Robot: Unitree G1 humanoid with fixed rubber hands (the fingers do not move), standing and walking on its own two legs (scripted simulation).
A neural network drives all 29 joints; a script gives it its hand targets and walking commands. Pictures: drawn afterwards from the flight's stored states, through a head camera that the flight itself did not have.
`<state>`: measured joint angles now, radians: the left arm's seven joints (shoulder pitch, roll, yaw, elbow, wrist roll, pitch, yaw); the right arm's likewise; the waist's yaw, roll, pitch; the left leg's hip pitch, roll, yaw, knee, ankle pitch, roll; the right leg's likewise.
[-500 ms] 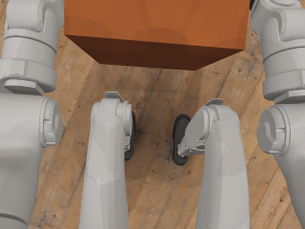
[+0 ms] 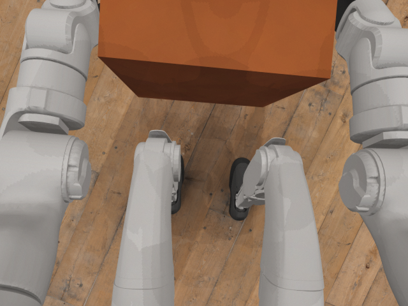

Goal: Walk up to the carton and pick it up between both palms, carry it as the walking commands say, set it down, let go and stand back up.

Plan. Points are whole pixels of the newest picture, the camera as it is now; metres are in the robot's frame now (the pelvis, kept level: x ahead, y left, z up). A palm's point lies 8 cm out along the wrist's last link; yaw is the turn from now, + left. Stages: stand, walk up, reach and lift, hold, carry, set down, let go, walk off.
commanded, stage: reach and lift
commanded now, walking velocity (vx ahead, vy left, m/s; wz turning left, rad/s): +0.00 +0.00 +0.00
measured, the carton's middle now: (211, 38) +0.53 +0.03 -0.12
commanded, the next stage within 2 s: none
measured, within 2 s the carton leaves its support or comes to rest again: neither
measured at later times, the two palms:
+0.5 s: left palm out of the picture +0.51 +0.21 +0.03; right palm out of the picture +0.52 -0.16 +0.04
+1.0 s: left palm out of the picture +0.49 +0.20 +0.10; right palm out of the picture +0.49 -0.17 +0.12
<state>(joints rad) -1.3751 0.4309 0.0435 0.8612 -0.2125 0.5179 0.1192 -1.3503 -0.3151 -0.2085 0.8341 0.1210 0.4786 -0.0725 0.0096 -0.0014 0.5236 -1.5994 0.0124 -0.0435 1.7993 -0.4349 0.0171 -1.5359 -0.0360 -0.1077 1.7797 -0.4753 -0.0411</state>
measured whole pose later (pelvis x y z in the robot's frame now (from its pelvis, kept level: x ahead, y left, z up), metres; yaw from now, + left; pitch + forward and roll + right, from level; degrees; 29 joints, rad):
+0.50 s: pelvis +0.00 -0.01 +0.06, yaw +1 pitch +8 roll -3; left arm -1.24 0.39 0.05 0.80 -0.18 0.54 0.11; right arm -1.22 -0.28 -0.21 0.77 0.10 0.51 -0.07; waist 0.01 -0.02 0.52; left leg -1.34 0.00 -0.04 1.59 -0.40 0.00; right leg -1.28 -0.03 -0.11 1.58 -0.44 -0.04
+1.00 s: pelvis +0.01 +0.00 +0.12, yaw +2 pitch +2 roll -3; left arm -1.12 0.32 0.06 0.78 -0.14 0.54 0.12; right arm -1.09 -0.24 -0.24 0.75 0.04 0.51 -0.03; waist 0.00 -0.02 0.52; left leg -1.03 0.00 -0.04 1.36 -0.36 0.01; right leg -0.98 -0.02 -0.10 1.35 -0.40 -0.03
